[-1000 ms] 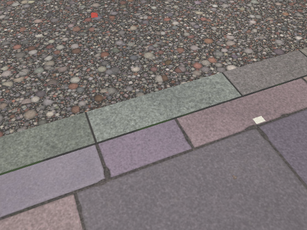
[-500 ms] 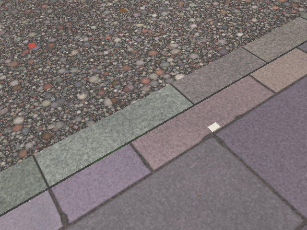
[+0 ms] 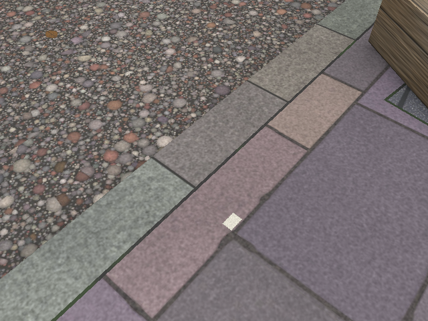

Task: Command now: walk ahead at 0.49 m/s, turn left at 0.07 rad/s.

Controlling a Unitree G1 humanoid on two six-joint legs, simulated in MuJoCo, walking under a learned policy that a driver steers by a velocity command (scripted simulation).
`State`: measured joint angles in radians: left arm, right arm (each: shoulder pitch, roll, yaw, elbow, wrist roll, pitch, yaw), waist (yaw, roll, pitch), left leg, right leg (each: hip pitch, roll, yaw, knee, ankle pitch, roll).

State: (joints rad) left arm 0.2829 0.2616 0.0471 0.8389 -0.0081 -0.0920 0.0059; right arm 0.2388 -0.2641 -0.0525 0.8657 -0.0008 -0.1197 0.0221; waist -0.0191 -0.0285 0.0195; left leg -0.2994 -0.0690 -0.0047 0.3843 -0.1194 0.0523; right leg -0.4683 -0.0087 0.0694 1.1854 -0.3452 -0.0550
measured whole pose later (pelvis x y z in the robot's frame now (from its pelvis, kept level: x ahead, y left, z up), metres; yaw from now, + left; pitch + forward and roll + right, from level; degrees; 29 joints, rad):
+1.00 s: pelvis +0.48 +0.11 +0.00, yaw +30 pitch +2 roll +0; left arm 0.20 0.30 0.05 0.77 -0.01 -0.10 0.00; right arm 0.27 -0.26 -0.06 0.70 0.00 -0.06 0.04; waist -0.01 -0.04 0.03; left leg -0.25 -0.10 0.02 0.39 -0.17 0.10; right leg -0.62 -0.13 0.04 1.14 -0.27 0.01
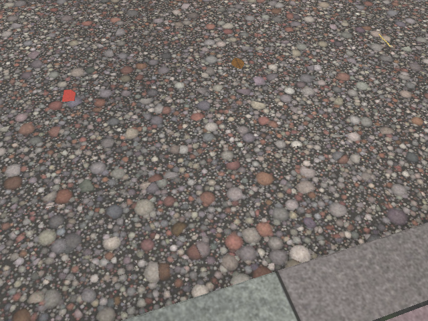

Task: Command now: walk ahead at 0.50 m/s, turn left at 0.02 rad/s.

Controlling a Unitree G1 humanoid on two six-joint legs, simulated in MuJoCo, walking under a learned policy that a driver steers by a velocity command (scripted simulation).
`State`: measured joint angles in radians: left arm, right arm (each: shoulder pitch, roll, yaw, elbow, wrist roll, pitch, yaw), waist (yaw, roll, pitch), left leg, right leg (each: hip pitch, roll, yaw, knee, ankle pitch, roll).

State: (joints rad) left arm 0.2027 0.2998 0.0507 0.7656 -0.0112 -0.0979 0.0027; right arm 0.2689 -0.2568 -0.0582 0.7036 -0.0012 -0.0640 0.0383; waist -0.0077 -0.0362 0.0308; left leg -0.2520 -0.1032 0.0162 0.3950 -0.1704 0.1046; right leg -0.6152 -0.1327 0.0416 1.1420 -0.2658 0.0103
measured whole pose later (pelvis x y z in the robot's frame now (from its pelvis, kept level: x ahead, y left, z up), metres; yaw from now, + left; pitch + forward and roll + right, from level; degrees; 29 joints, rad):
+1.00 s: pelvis +0.58 -0.09 -0.05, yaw -31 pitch +2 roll +0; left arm 0.37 0.27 0.05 0.71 -0.03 -0.02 0.03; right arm 0.22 -0.25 -0.05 0.73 -0.01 -0.10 0.03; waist 0.01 -0.04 -0.03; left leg -0.33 -0.04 -0.02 0.54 -0.24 0.03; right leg -0.53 0.06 0.11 1.48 -0.45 0.00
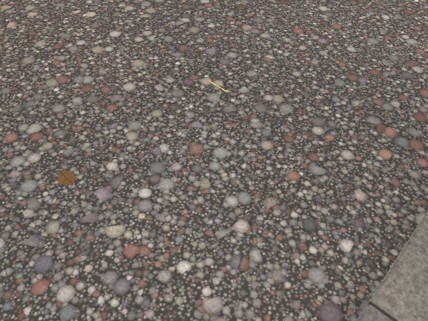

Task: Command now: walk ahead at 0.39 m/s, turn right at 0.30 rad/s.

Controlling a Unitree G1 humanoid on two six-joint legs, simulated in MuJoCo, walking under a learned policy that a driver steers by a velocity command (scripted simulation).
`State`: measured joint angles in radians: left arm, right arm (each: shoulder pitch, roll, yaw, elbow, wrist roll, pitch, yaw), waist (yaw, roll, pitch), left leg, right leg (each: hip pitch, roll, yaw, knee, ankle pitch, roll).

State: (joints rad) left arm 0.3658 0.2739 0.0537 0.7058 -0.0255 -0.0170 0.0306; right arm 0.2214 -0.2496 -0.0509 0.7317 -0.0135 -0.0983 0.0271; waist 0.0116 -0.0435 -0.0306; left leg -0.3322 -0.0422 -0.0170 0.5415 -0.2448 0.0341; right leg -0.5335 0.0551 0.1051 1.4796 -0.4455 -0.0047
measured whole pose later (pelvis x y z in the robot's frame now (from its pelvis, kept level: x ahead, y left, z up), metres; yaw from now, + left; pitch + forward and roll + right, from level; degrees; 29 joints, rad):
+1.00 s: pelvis +0.16 +0.02 +0.00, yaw +28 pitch +3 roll -2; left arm 0.15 0.27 0.09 0.71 0.00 0.00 0.04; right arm 0.18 -0.27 -0.06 0.63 0.00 0.05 -0.04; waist -0.02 0.01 0.01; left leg -0.39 -0.10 -0.20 0.54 -0.19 0.04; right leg -0.48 0.04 0.11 0.81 -0.33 0.06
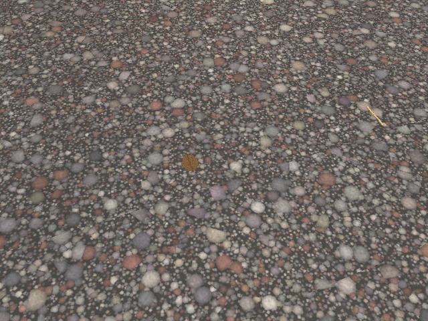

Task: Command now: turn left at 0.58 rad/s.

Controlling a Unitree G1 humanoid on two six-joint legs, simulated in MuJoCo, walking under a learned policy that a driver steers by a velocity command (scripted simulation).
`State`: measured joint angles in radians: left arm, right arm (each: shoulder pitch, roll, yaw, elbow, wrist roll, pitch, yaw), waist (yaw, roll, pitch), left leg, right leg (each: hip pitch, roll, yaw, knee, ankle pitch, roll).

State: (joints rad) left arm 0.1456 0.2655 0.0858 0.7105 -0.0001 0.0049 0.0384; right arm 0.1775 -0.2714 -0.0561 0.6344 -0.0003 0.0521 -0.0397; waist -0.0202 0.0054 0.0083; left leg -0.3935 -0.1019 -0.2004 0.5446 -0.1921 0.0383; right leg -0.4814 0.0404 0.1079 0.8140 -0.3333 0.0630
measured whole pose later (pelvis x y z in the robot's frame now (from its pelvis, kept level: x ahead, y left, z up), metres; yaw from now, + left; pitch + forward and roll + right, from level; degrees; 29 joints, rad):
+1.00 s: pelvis +0.00 +0.01 +0.00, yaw +15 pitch +2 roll +1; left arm 0.19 0.26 0.06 0.72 -0.01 0.06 0.01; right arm 0.16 -0.23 -0.05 0.69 -0.01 0.03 -0.03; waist 0.00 0.00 0.02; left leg -0.24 0.00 0.14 0.52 -0.31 0.06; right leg -0.41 -0.05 -0.02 0.85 -0.47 0.07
